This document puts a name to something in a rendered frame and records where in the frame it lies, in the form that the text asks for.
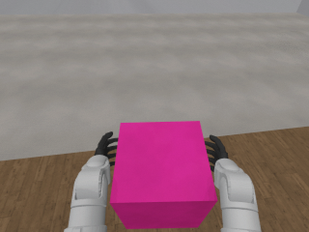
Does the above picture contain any left robot hand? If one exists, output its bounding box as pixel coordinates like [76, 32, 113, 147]
[94, 131, 119, 166]

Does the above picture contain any robot right forearm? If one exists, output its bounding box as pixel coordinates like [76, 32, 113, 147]
[213, 159, 262, 232]

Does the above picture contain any robot left forearm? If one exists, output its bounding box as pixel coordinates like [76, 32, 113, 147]
[64, 155, 111, 232]

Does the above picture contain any right robot hand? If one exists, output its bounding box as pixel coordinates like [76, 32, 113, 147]
[204, 135, 229, 172]

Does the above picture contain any carton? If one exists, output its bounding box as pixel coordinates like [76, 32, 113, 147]
[109, 121, 218, 229]

